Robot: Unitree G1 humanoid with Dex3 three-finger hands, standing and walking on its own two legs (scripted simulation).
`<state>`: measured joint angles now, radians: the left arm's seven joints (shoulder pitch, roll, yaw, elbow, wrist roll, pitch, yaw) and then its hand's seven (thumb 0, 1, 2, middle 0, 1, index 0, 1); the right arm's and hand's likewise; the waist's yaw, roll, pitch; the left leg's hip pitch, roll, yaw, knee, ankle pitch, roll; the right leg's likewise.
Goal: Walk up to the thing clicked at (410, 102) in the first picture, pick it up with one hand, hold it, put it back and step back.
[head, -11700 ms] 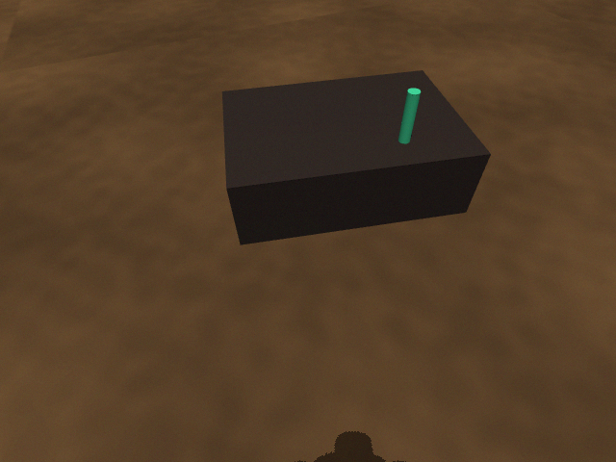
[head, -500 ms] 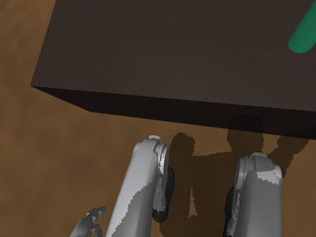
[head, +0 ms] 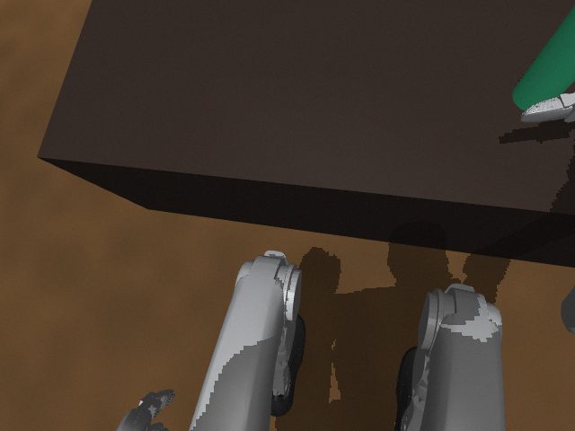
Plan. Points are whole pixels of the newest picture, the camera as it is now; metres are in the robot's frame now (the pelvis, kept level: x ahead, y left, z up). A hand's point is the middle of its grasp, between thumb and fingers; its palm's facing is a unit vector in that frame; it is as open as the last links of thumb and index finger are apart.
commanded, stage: close in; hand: right
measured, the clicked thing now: out of the picture +0.57 -0.21 +0.04
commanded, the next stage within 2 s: rest palm in 0.06 s
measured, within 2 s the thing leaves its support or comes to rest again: leaves its support in 1.62 s
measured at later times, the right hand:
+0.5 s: hand (555, 62) +0.56 -0.20 +0.02, palm faces +0.08 +1.00 -0.02, open 16.9 cm
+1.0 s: hand (554, 53) +0.57 -0.20 +0.01, palm faces +0.09 +1.00 -0.03, open 12.5 cm
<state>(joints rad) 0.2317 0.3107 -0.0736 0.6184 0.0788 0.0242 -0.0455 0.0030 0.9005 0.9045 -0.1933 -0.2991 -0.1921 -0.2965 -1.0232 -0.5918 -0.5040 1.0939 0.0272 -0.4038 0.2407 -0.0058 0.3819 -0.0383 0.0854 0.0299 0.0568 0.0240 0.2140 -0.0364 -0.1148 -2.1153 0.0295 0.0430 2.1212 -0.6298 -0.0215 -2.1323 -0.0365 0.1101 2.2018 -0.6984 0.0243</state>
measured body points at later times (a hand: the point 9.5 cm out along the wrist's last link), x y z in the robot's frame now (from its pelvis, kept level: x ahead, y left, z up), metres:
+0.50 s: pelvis +0.00 +0.00 +0.00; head +0.24 -0.03 +0.38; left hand +0.06 +0.28 -0.12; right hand +0.55 -0.25 +0.02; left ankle +0.11 +0.13 -0.36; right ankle +0.08 -0.13 -0.36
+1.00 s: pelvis +0.00 +0.00 -0.01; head +0.23 -0.04 +0.37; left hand +0.04 +0.29 -0.12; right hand +0.56 -0.25 +0.02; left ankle +0.11 +0.13 -0.36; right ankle +0.08 -0.13 -0.36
